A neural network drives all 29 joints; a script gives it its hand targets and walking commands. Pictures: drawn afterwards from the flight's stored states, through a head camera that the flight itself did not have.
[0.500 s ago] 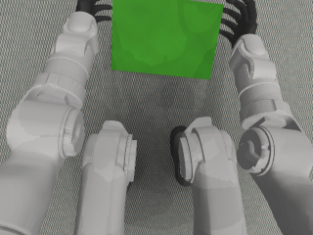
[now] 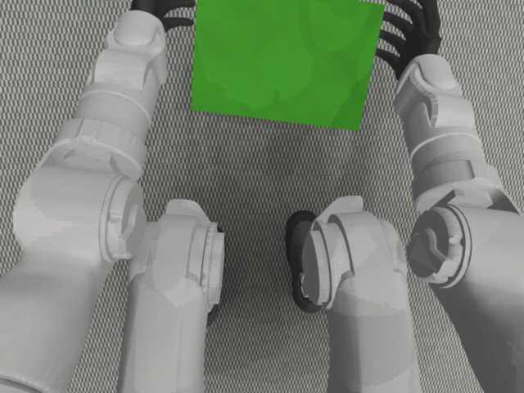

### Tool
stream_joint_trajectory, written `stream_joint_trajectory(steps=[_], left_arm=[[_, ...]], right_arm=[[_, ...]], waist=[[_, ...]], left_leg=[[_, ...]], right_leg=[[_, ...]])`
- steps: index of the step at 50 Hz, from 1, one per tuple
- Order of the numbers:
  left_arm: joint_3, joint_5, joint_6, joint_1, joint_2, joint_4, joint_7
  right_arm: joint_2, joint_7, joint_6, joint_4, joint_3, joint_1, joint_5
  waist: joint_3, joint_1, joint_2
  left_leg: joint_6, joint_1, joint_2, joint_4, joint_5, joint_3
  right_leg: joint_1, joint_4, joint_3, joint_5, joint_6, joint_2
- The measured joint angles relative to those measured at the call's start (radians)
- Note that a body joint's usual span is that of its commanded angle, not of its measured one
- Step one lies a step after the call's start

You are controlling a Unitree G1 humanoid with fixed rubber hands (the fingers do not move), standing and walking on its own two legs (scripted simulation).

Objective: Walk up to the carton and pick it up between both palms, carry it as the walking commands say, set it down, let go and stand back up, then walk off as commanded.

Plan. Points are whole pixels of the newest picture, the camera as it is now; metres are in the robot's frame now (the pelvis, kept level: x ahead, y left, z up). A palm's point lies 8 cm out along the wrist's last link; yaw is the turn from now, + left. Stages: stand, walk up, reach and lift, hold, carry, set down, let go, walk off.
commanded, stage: set down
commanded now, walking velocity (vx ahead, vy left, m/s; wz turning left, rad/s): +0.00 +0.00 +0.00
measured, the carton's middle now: (278, 64) +0.51 -0.04 -0.26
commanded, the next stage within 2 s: none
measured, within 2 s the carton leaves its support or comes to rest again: neither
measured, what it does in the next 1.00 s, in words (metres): stands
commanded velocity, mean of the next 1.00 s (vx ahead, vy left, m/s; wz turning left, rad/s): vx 0.00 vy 0.00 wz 0.00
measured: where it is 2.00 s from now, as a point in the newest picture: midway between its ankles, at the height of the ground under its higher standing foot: (255, 284)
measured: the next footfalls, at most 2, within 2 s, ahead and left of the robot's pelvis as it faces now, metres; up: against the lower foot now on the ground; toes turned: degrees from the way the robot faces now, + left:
none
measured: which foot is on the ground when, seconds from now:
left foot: down 0.00-1.00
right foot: down 0.00-1.00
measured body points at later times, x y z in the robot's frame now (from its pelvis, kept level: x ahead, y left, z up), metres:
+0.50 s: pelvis +0.00 +0.00 -0.01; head +0.36 +0.02 +0.26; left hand +0.55 +0.13 -0.18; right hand +0.52 -0.20 -0.18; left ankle +0.10 +0.09 -0.32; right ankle +0.12 -0.11 -0.32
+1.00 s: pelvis -0.01 -0.01 +0.00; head +0.36 +0.01 +0.25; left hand +0.54 +0.16 -0.20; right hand +0.50 -0.23 -0.19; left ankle +0.10 +0.09 -0.32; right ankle +0.12 -0.11 -0.32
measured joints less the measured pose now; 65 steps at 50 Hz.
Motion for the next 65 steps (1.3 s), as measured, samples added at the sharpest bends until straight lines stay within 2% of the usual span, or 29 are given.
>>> stream_joint_trajectory(steps=[18,27,36,44,51,58,65], left_arm=[[0.023,0.026,-0.013,-0.008,0.004,0.0,-0.017],[0.012,0.011,-0.037,-0.007,0.01,0.006,-0.018],[-0.05,-0.043,-0.089,-0.02,0.034,0.04,-0.01],[-0.152,-0.15,-0.12,0.017,0.1,0.057,0.018],[-0.199,-0.226,-0.12,0.004,0.148,0.062,0.008],[-0.198,-0.241,-0.116,-0.014,0.16,0.046,0.0],[-0.178,-0.229,-0.087,0.03,0.162,-0.06,0.018]], right_arm=[[-0.016,0.016,-0.014,0.034,0.01,-0.024,0.013],[-0.021,0.018,-0.035,0.058,0.019,-0.034,0.027],[-0.026,0.001,-0.091,0.104,0.055,-0.055,0.066],[-0.046,-0.033,-0.136,0.138,0.147,-0.043,0.148],[-0.091,-0.036,-0.137,0.132,0.199,-0.027,0.212],[-0.108,-0.038,-0.132,0.111,0.222,-0.038,0.239],[-0.083,-0.062,-0.109,-0.011,0.223,0.008,0.244]], waist=[[0.014,0.0,-0.006],[0.02,-0.001,-0.009],[0.035,-0.003,-0.016],[0.033,-0.01,-0.016],[0.047,-0.008,-0.013],[0.058,-0.007,-0.017],[0.01,-0.01,-0.014]], left_leg=[[0.007,-0.005,0.015,0.019,-0.008,0.002],[0.009,-0.006,0.021,0.026,-0.01,0.003],[0.005,-0.004,0.029,0.018,-0.003,0.001],[0.001,-0.016,0.039,0.0,0.012,-0.003],[0.002,-0.023,0.052,-0.005,0.028,-0.001],[0.002,-0.028,0.063,-0.001,0.034,-0.004],[-0.001,-0.03,0.069,-0.025,0.039,-0.006]], right_leg=[[-0.004,0.018,-0.009,-0.008,-0.006,-0.008],[-0.005,0.024,-0.012,-0.01,-0.008,-0.011],[-0.003,0.017,-0.016,-0.002,-0.013,-0.015],[-0.014,0.0,-0.025,0.013,-0.026,-0.027],[-0.022,-0.003,-0.033,0.028,-0.04,-0.042],[-0.027,-0.001,-0.043,0.038,-0.051,-0.05],[-0.034,-0.027,-0.042,0.048,-0.052,-0.043]])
